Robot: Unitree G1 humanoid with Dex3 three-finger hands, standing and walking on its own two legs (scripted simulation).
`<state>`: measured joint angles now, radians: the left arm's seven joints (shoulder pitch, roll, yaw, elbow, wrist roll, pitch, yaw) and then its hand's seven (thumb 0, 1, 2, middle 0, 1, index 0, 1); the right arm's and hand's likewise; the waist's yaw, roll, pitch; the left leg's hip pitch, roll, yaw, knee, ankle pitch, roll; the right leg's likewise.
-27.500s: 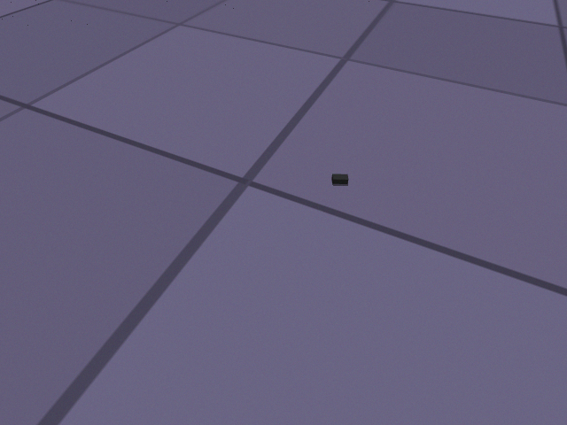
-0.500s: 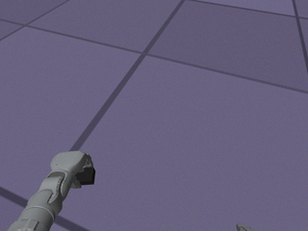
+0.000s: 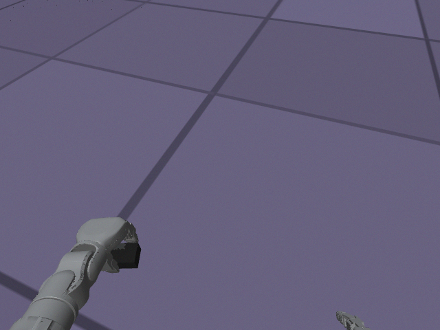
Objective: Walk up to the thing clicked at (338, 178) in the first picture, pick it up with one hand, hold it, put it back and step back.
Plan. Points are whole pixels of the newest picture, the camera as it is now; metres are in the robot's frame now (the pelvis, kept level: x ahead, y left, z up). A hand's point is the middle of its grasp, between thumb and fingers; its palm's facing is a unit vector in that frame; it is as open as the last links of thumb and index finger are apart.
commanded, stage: hold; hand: left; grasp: from above
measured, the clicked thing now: (118, 255) +0.32 +0.22 -0.09
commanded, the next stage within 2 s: crouch in 1.38 s
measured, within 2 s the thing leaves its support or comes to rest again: neither
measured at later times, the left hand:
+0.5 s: hand (108, 258) +0.29 +0.21 -0.03, palm faces -0.46 -0.04 -0.89, open 7.3 cm
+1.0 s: hand (112, 257) +0.29 +0.20 -0.02, palm faces -0.46 -0.04 -0.89, open 7.2 cm
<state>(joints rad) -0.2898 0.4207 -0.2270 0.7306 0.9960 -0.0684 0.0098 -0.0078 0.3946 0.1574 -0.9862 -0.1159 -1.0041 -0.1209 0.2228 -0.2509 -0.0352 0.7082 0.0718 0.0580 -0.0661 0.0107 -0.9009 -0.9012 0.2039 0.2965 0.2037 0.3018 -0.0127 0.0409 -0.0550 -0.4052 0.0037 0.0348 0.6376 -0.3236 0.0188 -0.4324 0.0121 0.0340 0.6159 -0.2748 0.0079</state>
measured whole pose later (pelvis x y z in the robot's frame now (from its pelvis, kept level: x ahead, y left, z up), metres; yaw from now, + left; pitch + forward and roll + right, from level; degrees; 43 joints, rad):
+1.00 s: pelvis +0.00 -0.01 +0.01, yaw +0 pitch +1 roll +0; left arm -0.25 0.41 -0.24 0.63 0.98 -0.06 -0.05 -0.01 0.41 0.13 -0.99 -0.12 -1.01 -0.11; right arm 0.16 -0.25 -0.02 0.70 0.08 0.08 -0.08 0.01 -0.90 -0.90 0.20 0.30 0.20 0.30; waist 0.01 0.05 -0.01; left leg -0.26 0.00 0.03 0.49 -0.25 0.01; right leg -0.30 0.01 0.03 0.49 -0.22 0.00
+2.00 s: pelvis -0.03 +0.00 -0.07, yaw +1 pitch +18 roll -1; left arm -0.53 0.37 -0.20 1.10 1.17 -0.10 0.30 -0.01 0.42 0.08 -1.02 -0.07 -1.04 -0.06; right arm 0.21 -0.27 -0.07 0.71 0.01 0.06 -0.03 0.01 -0.90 -0.90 0.20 0.30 0.20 0.30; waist -0.07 0.01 -0.13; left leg -0.95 0.01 0.00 1.09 -0.46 0.01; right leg -0.96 0.01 -0.01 1.05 -0.41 0.01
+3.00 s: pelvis -0.07 +0.00 -0.35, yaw +0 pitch +39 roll -4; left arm -0.91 0.49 -0.04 1.39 1.24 -0.12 0.43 -0.01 0.37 0.17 -1.01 -0.10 -1.03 -0.10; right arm 0.16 -0.24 -0.02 0.73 -0.11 -0.06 0.09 0.00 -0.92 -0.91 0.20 0.30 0.20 0.30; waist -0.22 0.03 -0.15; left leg -2.13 -0.01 -0.04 2.17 -0.71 0.02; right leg -2.12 -0.01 -0.05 2.10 -0.65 0.00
